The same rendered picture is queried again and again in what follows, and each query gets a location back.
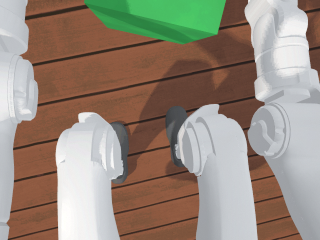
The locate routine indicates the carton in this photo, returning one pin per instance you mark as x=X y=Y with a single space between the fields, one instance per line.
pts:
x=177 y=21

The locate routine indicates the robot right upper arm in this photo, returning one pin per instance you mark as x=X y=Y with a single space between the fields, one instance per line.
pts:
x=288 y=136

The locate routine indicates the robot foot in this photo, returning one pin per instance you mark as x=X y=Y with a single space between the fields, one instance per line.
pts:
x=122 y=136
x=175 y=117

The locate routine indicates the robot right foot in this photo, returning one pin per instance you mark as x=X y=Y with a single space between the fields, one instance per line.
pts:
x=175 y=117

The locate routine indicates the robot left foot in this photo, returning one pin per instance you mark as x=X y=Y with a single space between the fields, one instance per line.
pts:
x=122 y=136

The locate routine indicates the right robot forearm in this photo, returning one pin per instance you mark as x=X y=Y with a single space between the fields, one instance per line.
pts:
x=281 y=53

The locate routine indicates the left robot forearm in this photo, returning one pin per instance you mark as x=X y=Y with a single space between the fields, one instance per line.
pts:
x=14 y=33

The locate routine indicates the robot left upper arm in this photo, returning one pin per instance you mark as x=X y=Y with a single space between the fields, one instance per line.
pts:
x=18 y=102

